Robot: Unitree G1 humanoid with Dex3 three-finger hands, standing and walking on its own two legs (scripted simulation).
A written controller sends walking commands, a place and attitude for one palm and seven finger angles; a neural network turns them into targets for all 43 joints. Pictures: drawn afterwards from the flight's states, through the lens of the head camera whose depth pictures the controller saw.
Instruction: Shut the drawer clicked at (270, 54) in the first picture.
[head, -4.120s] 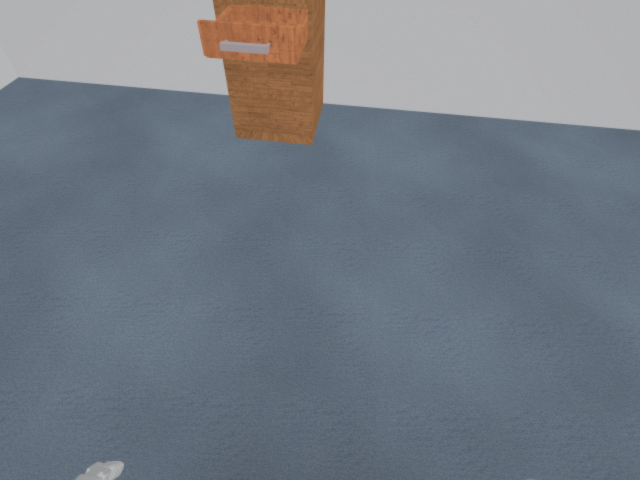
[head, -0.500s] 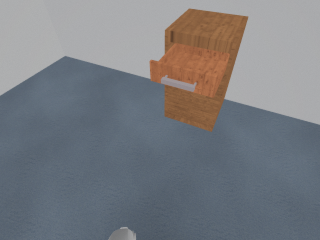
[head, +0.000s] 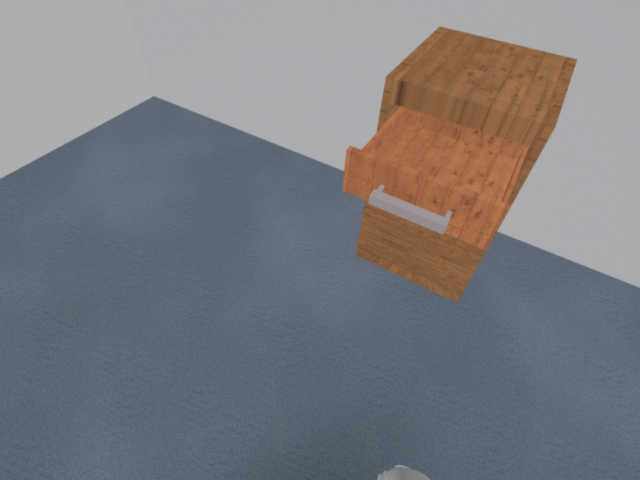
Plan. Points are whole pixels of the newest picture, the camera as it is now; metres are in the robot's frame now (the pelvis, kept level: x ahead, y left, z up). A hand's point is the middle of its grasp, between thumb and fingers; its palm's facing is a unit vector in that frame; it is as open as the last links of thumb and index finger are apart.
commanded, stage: turn to face it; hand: left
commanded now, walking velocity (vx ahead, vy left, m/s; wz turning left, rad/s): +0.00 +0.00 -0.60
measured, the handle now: (410, 205) +0.74 -0.15 -0.15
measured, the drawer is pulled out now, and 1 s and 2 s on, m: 0.26 0.26 0.26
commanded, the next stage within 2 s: take the last steps up to it in 0.76 s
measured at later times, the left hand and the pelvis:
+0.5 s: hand (240, 453) +0.19 +0.13 -0.16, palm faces -0.15 -0.96 -0.25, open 7.4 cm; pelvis +0.07 -0.04 +0.00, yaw -13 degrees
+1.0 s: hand (231, 446) +0.20 +0.15 -0.17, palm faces -0.39 -0.90 -0.22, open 7.4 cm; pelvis +0.06 -0.01 +0.00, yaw -25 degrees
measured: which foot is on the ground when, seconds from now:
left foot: down 0.00-0.18, up 0.20-0.64, down 0.66-1.00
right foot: up 0.00-0.16, down 0.18-0.68, up 0.70-1.00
